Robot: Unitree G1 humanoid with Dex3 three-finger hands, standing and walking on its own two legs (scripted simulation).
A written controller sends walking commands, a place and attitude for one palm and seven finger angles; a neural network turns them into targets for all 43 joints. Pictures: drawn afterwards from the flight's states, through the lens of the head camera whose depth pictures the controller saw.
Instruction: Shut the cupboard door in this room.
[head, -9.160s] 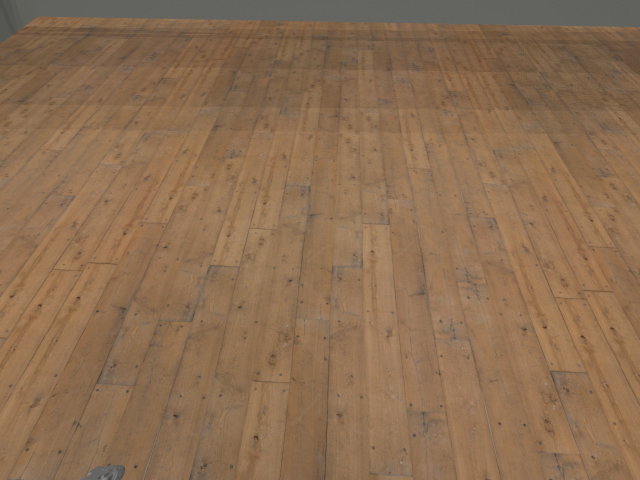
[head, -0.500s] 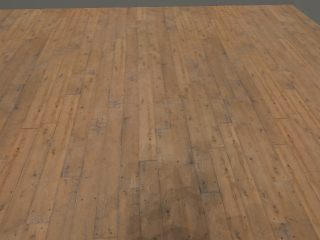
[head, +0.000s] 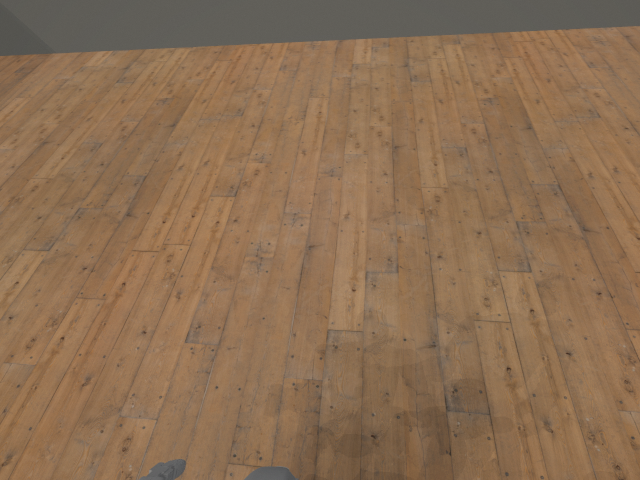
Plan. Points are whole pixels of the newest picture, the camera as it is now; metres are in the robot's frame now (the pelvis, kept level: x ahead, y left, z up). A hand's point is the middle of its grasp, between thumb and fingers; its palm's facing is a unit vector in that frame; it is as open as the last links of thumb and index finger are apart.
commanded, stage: turn or walk to find it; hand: left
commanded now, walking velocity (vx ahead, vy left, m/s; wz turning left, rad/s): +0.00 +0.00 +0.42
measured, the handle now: out of the picture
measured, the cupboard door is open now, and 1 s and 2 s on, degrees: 79 79 79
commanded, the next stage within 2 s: none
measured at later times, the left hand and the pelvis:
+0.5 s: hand out of the picture -0.05 +0.26 -0.17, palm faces +0.27 -0.93 -0.25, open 7.4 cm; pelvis -0.03 +0.04 +0.00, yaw +13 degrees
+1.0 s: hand out of the picture -0.05 +0.19 -0.15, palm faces +0.43 -0.86 -0.26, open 7.4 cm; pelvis -0.04 -0.01 +0.01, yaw +26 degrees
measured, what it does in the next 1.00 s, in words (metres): steps on the spot, turning left: left foot, then right foot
